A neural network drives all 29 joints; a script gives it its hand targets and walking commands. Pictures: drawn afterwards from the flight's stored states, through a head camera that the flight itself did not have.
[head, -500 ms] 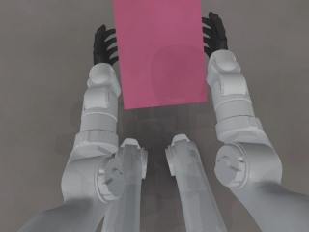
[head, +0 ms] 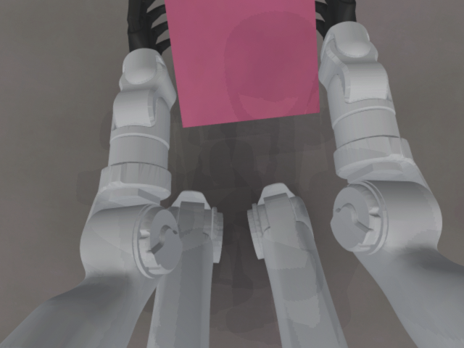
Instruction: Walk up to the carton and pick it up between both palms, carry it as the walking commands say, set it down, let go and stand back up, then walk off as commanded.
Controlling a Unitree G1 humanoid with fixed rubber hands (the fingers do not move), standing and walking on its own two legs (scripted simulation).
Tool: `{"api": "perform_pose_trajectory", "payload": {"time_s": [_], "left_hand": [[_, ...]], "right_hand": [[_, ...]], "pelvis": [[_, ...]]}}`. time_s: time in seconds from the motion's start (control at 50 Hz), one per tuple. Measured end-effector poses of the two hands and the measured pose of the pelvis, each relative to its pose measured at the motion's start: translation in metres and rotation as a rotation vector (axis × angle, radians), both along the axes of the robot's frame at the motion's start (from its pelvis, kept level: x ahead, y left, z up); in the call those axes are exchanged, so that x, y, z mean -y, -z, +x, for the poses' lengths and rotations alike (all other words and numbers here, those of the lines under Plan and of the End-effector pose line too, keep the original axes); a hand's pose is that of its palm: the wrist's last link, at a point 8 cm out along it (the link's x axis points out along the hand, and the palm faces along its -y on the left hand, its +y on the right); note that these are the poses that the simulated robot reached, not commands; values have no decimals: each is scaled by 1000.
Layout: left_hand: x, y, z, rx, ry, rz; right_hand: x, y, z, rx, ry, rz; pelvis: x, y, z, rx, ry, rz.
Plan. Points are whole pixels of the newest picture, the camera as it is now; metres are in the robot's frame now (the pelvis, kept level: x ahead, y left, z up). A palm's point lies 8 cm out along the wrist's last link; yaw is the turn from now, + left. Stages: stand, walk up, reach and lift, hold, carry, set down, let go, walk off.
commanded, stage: set down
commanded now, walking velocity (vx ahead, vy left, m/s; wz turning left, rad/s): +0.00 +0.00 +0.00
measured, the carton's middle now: (238, 40) +0.54 -0.03 -0.22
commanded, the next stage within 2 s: none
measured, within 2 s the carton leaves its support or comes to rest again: neither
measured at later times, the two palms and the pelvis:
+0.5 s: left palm (157, 50) +0.54 +0.10 -0.22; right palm (316, 31) +0.54 -0.16 -0.22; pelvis -0.01 +0.00 -0.05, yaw +0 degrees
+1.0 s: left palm (160, 59) +0.53 +0.10 -0.23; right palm (317, 35) +0.54 -0.16 -0.22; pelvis +0.00 +0.00 -0.05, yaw +1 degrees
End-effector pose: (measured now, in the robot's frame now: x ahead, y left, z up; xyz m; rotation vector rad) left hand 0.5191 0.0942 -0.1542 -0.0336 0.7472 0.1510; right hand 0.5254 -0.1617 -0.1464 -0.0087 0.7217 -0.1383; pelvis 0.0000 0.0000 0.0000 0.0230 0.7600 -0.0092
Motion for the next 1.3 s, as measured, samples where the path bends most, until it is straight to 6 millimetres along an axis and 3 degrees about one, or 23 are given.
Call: {"api": "perform_pose_trajectory", "payload": {"time_s": [0.22,0.32,0.38,0.72,0.98,1.3], "left_hand": [[-1,47,5,-18,2,6],[-1,68,13,14,9,11],[0,71,20,15,19,0],[3,73,11,-21,15,-8],[-2,78,7,-47,15,-6],[-5,91,8,-55,22,6]], "right_hand": [[0,48,6,-19,-7,1],[0,69,13,18,-4,3],[-3,79,14,21,3,12],[2,75,10,-18,-20,-7],[-2,76,12,-48,-50,-14],[-4,94,10,-58,-58,0]], "pelvis": [[0,25,-2,30,1,5],[0,30,-11,165,3,6],[0,38,-11,166,-7,9],[0,50,-16,187,-4,4],[-2,54,-4,102,-10,1],[-1,57,5,86,-8,7]]}}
